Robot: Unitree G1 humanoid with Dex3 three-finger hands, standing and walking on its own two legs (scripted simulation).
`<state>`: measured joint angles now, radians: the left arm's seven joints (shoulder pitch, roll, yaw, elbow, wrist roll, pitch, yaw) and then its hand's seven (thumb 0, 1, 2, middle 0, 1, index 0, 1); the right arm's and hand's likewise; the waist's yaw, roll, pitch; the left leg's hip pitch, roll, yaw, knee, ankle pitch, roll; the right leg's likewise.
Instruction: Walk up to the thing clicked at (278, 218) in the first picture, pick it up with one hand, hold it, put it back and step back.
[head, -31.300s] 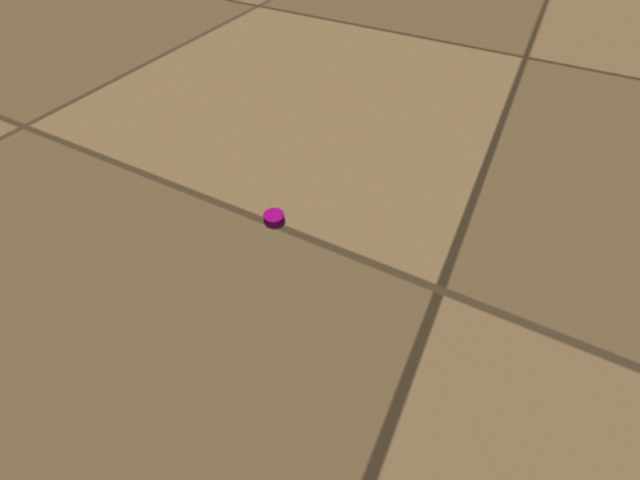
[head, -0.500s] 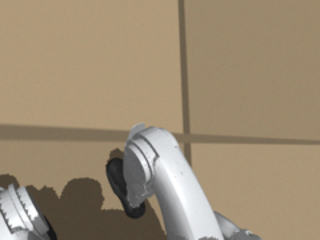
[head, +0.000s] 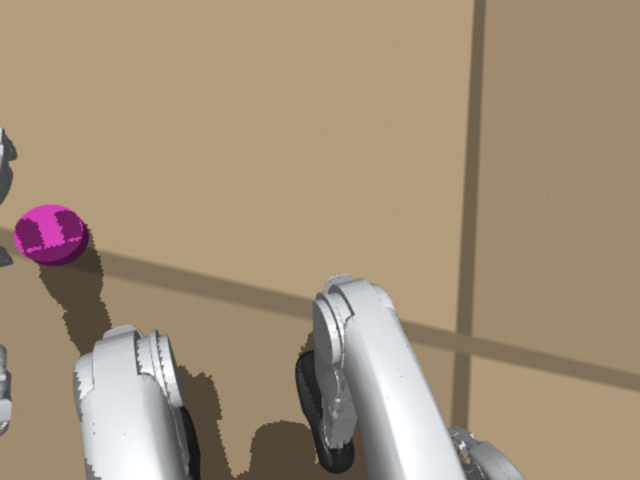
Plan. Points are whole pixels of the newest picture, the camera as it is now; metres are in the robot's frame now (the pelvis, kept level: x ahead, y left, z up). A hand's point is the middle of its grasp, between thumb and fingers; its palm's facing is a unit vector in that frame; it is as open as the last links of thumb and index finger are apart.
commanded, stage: withdraw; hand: left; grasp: from above
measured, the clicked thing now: (53, 235) +0.50 +0.30 -0.32
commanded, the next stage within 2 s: home in 0.30 s
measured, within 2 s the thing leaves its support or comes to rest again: neither
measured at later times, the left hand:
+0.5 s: hand (15, 218) +0.49 +0.30 -0.20, palm faces -0.42 -0.06 -0.91, open 13.7 cm
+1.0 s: hand out of the picture +0.36 +0.28 -0.02, palm faces -0.27 -0.66 -0.70, open 7.9 cm
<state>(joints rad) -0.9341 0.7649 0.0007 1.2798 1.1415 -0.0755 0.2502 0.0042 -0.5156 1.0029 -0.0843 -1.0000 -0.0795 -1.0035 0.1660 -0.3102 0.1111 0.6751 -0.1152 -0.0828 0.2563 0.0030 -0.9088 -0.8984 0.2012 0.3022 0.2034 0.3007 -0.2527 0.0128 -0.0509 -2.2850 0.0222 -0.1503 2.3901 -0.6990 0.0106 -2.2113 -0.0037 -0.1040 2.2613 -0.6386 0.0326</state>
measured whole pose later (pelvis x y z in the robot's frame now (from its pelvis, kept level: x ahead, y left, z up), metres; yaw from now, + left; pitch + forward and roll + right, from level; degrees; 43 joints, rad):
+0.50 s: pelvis +0.00 +0.00 -0.03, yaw +0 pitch +32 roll -10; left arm -1.07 0.88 0.09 1.49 1.31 -0.24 0.39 0.00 -0.46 0.99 -0.12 -0.98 -0.12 -0.97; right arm 0.21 -0.30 0.17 0.68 -0.17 -0.07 0.14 0.00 -0.90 -0.89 0.20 0.30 0.20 0.30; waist -0.33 -0.05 0.04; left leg -2.37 0.01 -0.15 2.46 -0.67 0.01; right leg -2.29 -0.01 -0.10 2.33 -0.62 0.03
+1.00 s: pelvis +0.00 +0.00 +0.11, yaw +4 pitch +35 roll -6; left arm -0.43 0.51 0.07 0.62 0.52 0.07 0.00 0.01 0.78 0.89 -0.21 -0.33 -0.21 -0.33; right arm 0.15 -0.30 -0.02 0.59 0.00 0.00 0.11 0.01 -0.90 -0.89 0.20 0.30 0.20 0.30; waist -0.10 0.04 -0.18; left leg -1.98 0.02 -0.08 2.04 -0.68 0.01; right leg -1.93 -0.02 -0.06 1.96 -0.64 0.03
